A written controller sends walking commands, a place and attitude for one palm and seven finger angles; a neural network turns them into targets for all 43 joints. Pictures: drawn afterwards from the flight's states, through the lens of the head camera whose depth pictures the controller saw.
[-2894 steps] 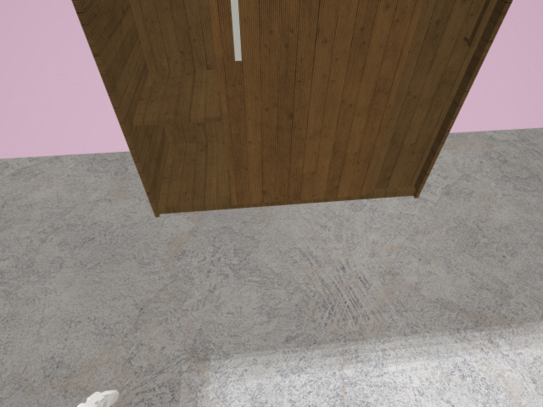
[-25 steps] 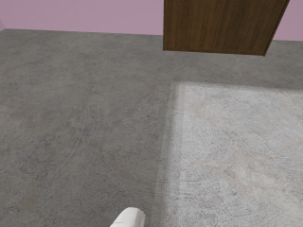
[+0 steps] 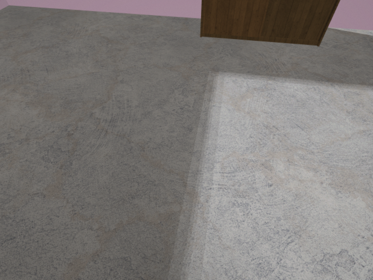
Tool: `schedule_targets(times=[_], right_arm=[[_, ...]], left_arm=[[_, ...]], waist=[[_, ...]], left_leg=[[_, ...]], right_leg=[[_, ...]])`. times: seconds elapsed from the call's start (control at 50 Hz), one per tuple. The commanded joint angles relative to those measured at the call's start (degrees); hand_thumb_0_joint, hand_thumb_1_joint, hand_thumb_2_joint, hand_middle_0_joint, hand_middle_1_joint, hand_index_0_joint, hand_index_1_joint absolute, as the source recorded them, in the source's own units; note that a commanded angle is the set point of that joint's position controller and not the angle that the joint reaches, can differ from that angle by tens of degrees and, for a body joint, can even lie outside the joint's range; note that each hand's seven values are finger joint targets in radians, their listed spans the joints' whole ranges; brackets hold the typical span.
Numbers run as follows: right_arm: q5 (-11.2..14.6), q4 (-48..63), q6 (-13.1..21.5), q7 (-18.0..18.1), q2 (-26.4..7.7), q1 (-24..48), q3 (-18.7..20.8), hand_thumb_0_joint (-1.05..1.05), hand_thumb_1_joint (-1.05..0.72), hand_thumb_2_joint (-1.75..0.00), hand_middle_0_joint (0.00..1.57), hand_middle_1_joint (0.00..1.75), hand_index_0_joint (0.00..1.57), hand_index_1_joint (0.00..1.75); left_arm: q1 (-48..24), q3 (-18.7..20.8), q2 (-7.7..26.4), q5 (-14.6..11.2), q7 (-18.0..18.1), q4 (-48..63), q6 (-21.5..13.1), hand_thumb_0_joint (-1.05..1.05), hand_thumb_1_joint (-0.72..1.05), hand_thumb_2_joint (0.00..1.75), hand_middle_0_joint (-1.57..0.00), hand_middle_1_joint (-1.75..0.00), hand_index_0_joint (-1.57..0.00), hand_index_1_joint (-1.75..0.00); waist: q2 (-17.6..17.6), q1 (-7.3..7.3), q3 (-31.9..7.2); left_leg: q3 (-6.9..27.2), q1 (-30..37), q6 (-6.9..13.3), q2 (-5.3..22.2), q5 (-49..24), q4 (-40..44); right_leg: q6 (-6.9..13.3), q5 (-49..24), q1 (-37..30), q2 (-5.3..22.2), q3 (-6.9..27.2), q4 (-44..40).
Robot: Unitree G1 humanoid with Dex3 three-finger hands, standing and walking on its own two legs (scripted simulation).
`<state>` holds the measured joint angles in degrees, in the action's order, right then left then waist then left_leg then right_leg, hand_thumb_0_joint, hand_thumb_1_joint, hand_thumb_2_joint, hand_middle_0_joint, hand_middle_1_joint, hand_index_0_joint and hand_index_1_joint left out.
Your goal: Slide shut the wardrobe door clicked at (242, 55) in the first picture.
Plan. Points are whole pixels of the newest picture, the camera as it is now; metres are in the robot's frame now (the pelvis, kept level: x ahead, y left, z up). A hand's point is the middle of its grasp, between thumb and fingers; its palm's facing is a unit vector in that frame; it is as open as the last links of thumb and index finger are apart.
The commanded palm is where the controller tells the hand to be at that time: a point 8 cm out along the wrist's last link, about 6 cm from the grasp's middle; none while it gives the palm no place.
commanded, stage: relax the arm and regain balance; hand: right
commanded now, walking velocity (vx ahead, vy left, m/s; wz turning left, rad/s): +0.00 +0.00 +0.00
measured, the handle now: out of the picture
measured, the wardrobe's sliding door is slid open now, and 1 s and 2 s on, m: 0.00 0.00 0.00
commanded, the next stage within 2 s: step back with the hand held close in 0.66 s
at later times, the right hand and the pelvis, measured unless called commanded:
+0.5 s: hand out of the picture -0.13 -0.17 -0.18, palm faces -0.07 +0.99 -0.15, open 16.4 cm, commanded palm none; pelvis -0.10 -0.01 +0.00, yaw +0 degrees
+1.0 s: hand out of the picture +0.10 -0.27 +0.25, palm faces +0.58 +0.72 -0.38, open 10.1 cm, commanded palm -0.01 -0.28 +0.18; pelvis -0.12 +0.01 -0.01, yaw -6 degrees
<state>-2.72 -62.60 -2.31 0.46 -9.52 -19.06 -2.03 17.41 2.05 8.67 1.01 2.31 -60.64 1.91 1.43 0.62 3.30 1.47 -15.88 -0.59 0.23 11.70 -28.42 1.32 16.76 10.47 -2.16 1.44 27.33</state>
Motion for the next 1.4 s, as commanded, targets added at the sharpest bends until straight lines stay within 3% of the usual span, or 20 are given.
schedule_targets(times=[0.0,0.1,0.14,0.18,0.24,0.4,0.76,0.78,0.8,0.84,0.86,0.92,0.96,1.0,1.08,1.14,1.26,1.3,1.34,1.38], right_arm=[[2.2,1.1,0.5,0.6,-6.5,-2.3,3.2,0.00,0.50,-0.30,0.15,0.30,0.15,0.30],[1.4,-1.2,-0.1,0.7,-3.6,-8.9,3.1,0.00,0.50,-0.30,0.15,0.30,0.15,0.30],[1.6,-1.5,1.3,0.9,-3.8,-8.5,2.7,0.00,0.50,-0.30,0.15,0.30,0.15,0.30],[1.9,-0.2,2.3,1.3,-7.1,-3.6,2.4,0.00,0.50,-0.30,0.15,0.30,0.15,0.30],[1.9,2.1,2.6,1.6,-8.2,4.8,2.9,0.00,0.50,-0.30,0.15,0.30,0.15,0.30],[2.0,-0.3,2.3,0.8,-7.6,-0.2,3.3,0.00,0.50,-0.30,0.15,0.30,0.15,0.30],[1.7,0.0,2.7,0.7,-7.7,0.4,2.6,0.00,0.50,-0.30,0.15,0.30,0.15,0.30],[10.7,136.4,15.4,10.5,-55.6,41.3,33.7,0.00,-0.90,-0.90,0.20,0.30,0.20,0.30],[2.6,130.1,14.0,13.1,-54.9,38.6,28.2,0.00,-0.90,-0.90,0.20,0.30,0.20,0.30],[3.4,116.0,2.8,13.9,-36.8,16.6,20.5,0.00,-0.90,-0.90,0.20,0.30,0.20,0.30],[4.5,121.8,-0.1,13.8,-35.7,14.1,19.4,0.00,-0.90,-0.90,0.20,0.30,0.20,0.30],[5.4,134.2,3.6,13.1,-30.9,29.9,19.3,0.00,-0.90,-0.90,0.20,0.30,0.20,0.30],[5.0,124.6,10.6,12.4,-27.8,18.8,25.1,0.00,-0.90,-0.90,0.20,0.30,0.20,0.30],[5.7,84.6,12.1,8.9,-19.7,-20.3,32.2,0.00,-0.90,-0.90,0.20,0.30,0.20,0.30],[8.5,72.1,15.8,2.5,-18.8,-8.9,29.6,0.00,-0.90,-0.90,0.20,0.30,0.20,0.30],[9.7,71.6,15.6,2.0,-19.8,-8.8,30.2,0.00,-0.90,-0.90,0.20,0.30,0.20,0.30],[7.3,121.8,19.2,4.8,-28.0,-3.7,31.5,0.00,-0.90,-0.90,0.20,0.30,0.20,0.30],[6.9,138.5,18.2,7.7,-30.7,5.7,29.6,0.00,-0.90,-0.90,0.20,0.30,0.20,0.30],[5.5,134.6,17.3,9.1,-28.7,2.2,29.6,0.00,-0.90,-0.90,0.20,0.30,0.20,0.30],[4.2,127.5,16.6,9.9,-26.5,0.8,29.1,0.00,-0.90,-0.90,0.20,0.30,0.20,0.30]], left_arm=[[-1.1,-0.4,5.5,0.1,0.5,2.3,-1.7,0.00,0.90,0.90,-0.20,-0.30,-0.20,-0.30],[-7.1,0.4,8.3,0.0,0.4,3.8,-0.7,0.00,0.90,0.90,-0.20,-0.30,-0.20,-0.30],[-3.8,0.5,7.0,0.0,0.2,2.7,-0.1,0.00,0.90,0.90,-0.20,-0.30,-0.20,-0.30],[0.6,-0.1,2.8,-0.7,-0.5,1.4,0.5,0.00,0.90,0.90,-0.20,-0.30,-0.20,-0.30],[4.4,0.2,3.6,-0.1,-0.7,-1.7,0.6,0.00,0.90,0.90,-0.20,-0.30,-0.20,-0.30],[0.5,-1.0,5.4,0.2,0.2,-1.6,-2.7,0.00,0.90,0.90,-0.20,-0.30,-0.20,-0.30],[1.2,-0.5,6.6,0.1,-0.4,-1.0,-2.3,0.00,0.90,0.90,-0.20,-0.30,-0.20,-0.30],[-21.6,3.6,17.6,-5.6,3.5,32.8,-11.7,0.00,0.90,0.90,-0.20,-0.30,-0.20,-0.30],[-12.7,-1.0,7.3,-3.3,8.1,17.1,-17.2,0.00,0.90,0.90,-0.20,-0.30,-0.20,-0.30],[-14.5,0.8,8.6,-3.6,9.4,16.3,-19.9,0.00,0.90,0.90,-0.20,-0.30,-0.20,-0.30],[-14.8,0.1,9.9,-4.5,9.3,18.8,-20.7,0.00,0.90,0.90,-0.20,-0.30,-0.20,-0.30],[-13.6,-2.9,8.8,-6.0,5.0,26.5,-24.9,0.00,0.90,0.90,-0.20,-0.30,-0.20,-0.30],[-12.8,-1.5,7.7,-4.2,2.3,27.4,-24.7,0.00,0.90,0.90,-0.20,-0.30,-0.20,-0.30],[-11.9,3.5,8.5,-3.5,-0.7,25.2,-19.2,0.00,0.90,0.90,-0.20,-0.30,-0.20,-0.30],[-11.4,2.6,5.0,-6.0,-2.5,26.7,-9.7,0.00,0.90,0.90,-0.20,-0.30,-0.20,-0.30],[-14.1,3.3,5.5,-6.6,-1.4,29.9,-8.6,0.00,0.90,0.90,-0.20,-0.30,-0.20,-0.30],[-16.3,-1.2,6.9,-2.3,1.0,40.5,-8.9,0.00,0.90,0.90,-0.20,-0.30,-0.20,-0.30],[-13.9,-2.0,8.0,-2.0,2.2,39.4,-12.2,0.00,0.90,0.90,-0.20,-0.30,-0.20,-0.30],[-12.7,0.0,9.6,-1.5,1.4,36.6,-15.1,0.00,0.90,0.90,-0.20,-0.30,-0.20,-0.30],[-11.7,1.1,8.7,-1.2,0.5,34.5,-16.3,0.00,0.90,0.90,-0.20,-0.30,-0.20,-0.30]], waist=[[-12.9,1.87,2.8],[-8.6,4.97,4.9],[0.3,3.15,7.1],[12.4,-1.42,7.3],[14.2,-4.25,0.7],[-6.8,0.51,-0.5],[-1.7,-0.58,0.9],[-6.4,6.70,-14.3],[-4.3,5.31,-14.4],[-12.7,4.48,-7.7],[-12.9,4.09,-9.0],[-14.1,1.75,-16.7],[-16.8,0.62,-15.6],[-7.2,2.26,-15.9],[24.2,-0.56,-0.3],[29.7,0.29,0.1],[-1.5,2.44,-14.0],[-11.6,1.58,-20.2],[-24.4,2.85,-23.0],[-29.6,1.55,-20.6]], left_leg=[[0.8,7.4,-0.4,0.9,4.0,-3.3],[-0.7,10.6,-1.2,0.7,6.0,-13.8],[4.9,6.7,-0.4,2.3,10.4,4.7],[19.5,-9.8,4.4,12.8,28.5,19.6],[17.2,-15.2,5.6,10.7,25.5,19.3],[7.2,2.6,1.0,3.6,8.0,6.3],[7.5,-2.0,0.8,3.5,12.0,7.1],[-0.5,-8.8,-11.8,0.5,9.5,-4.2],[-1.6,-4.7,-7.3,4.7,8.7,-4.9],[-4.1,-1.1,-6.3,-1.7,7.5,-4.7],[-3.4,1.1,-6.6,-1.7,9.5,-6.2],[4.2,3.9,0.1,3.8,15.0,2.3],[3.1,6.4,1.0,2.0,1.7,-1.2],[3.2,10.5,0.7,3.1,-9.8,-3.0],[9.4,-4.4,3.5,12.8,-11.3,9.2],[9.4,-8.2,3.6,12.8,-8.5,11.2],[10.9,7.3,2.9,10.4,-23.2,6.3],[7.7,10.4,-0.5,6.9,-28.6,1.0],[1.3,-0.8,-3.2,-0.7,-7.6,-9.2],[-1.5,-6.3,-2.2,-1.9,11.3,-21.1]], right_leg=[[4.1,11.8,14.4,11.4,13.9,-18.1],[6.6,14.1,23.4,13.5,14.2,-18.7],[3.7,9.7,17.5,8.9,11.2,-10.3],[0.0,-1.7,5.6,2.4,3.1,4.2],[-0.7,-5.1,-2.6,3.0,1.1,11.4],[1.3,0.4,7.5,7.7,7.3,-9.8],[1.4,6.1,7.9,7.6,7.3,-9.7],[-0.1,6.0,-0.7,7.1,4.5,-1.2],[-0.2,7.6,11.4,9.5,9.3,-0.6],[-2.2,3.2,10.1,9.3,10.1,-9.5],[-1.9,6.3,11.1,9.0,11.4,-11.5],[-0.8,10.0,4.9,3.8,6.9,-2.4],[0.4,-1.6,5.2,5.9,9.2,-2.3],[-0.9,-13.8,13.2,7.3,8.1,1.6],[-2.2,-2.3,15.1,3.4,2.7,15.7],[-1.7,0.5,13.2,2.6,3.9,18.4],[-1.1,1.8,8.4,0.5,-4.6,7.3],[-0.8,-15.2,-1.3,2.6,-3.3,-1.4],[1.9,-45.1,-14.1,14.8,7.3,-1.1],[4.5,-55.9,-13.3,17.0,6.6,-0.6]])
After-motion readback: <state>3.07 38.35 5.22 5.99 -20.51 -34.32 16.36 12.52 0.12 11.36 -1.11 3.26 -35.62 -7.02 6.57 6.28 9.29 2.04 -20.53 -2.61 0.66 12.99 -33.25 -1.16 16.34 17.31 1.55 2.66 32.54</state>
